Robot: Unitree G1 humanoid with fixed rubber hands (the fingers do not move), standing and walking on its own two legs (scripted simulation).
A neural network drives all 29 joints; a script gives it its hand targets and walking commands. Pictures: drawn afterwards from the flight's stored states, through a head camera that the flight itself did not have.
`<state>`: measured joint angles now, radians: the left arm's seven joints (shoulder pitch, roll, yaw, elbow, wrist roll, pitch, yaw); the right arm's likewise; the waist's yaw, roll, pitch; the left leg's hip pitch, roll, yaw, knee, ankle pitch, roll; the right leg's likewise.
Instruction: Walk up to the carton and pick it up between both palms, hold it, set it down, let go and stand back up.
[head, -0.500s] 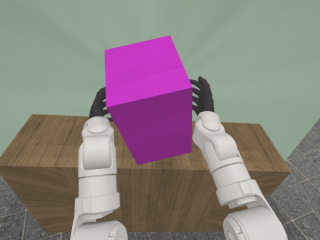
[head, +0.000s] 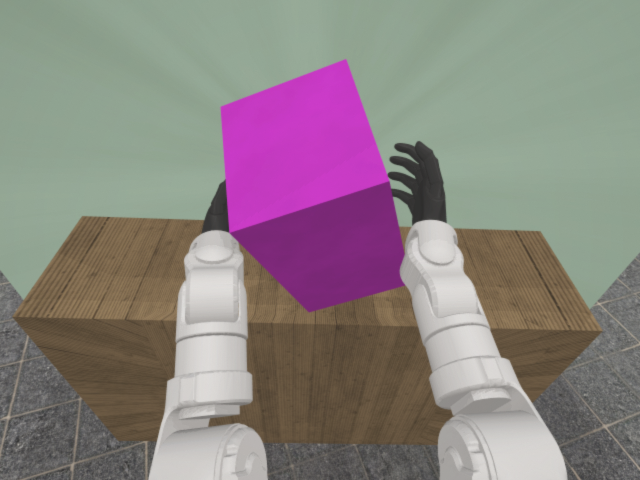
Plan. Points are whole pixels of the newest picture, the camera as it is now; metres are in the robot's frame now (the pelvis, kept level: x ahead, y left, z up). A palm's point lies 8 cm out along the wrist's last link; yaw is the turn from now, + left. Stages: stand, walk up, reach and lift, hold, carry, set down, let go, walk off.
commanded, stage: set down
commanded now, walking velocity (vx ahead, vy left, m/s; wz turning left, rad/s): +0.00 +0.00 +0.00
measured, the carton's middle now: (324, 203) +0.44 +0.00 +0.15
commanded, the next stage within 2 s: none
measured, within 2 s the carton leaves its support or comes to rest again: neither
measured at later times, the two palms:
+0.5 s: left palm (241, 245) +0.40 +0.11 +0.11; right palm (421, 223) +0.41 -0.13 +0.15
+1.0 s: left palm (248, 263) +0.41 +0.10 +0.07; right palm (420, 244) +0.40 -0.14 +0.11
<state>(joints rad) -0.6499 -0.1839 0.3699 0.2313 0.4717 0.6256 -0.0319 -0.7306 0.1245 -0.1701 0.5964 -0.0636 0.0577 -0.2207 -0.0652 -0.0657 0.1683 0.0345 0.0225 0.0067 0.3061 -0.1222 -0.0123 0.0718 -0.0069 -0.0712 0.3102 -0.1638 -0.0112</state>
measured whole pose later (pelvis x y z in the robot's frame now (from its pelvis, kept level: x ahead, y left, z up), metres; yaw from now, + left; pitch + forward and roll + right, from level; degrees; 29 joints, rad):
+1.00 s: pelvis +0.03 +0.01 +0.00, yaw -2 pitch -3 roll -1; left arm -0.63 -0.17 0.35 0.67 0.37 0.23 0.16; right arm -0.74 0.13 -0.43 0.95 -0.20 -0.23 -0.14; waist -0.04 -0.06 0.06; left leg -0.14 0.04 0.04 0.35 -0.16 -0.01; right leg -0.08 0.00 -0.05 0.28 -0.15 0.00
